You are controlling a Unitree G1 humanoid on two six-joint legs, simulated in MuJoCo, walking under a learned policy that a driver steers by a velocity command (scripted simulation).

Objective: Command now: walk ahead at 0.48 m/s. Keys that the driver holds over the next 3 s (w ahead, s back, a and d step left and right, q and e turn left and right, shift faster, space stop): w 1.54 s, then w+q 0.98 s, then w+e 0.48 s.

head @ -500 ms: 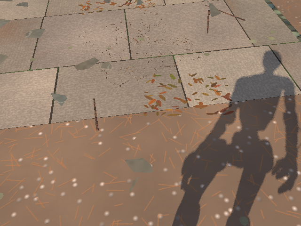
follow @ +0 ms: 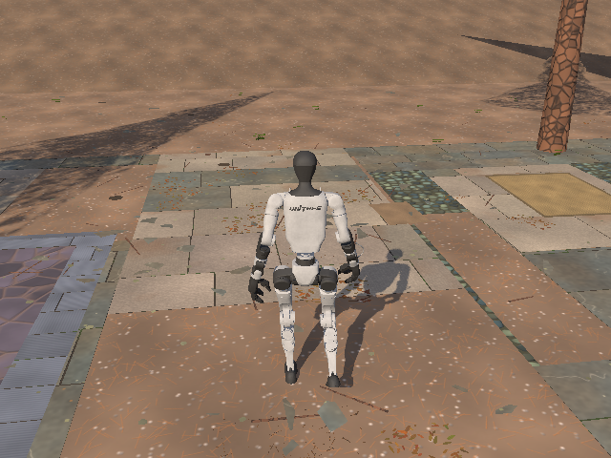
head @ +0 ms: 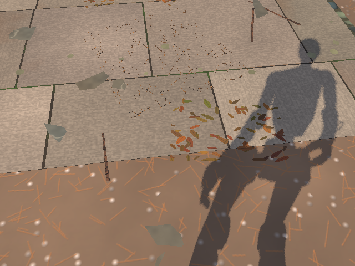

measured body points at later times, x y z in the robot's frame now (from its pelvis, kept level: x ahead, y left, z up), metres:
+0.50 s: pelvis +0.29 -0.06 -0.01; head +0.33 -0.07 +0.44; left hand +0.47 +0.19 -0.11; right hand +0.27 -0.32 -0.15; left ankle +0.11 +0.08 -0.66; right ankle +0.39 -0.15 -0.73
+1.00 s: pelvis +0.57 -0.01 -0.01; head +0.61 +0.00 +0.44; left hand +0.53 +0.26 -0.15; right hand +0.78 -0.25 -0.10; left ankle +0.70 +0.09 -0.73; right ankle +0.39 -0.15 -0.72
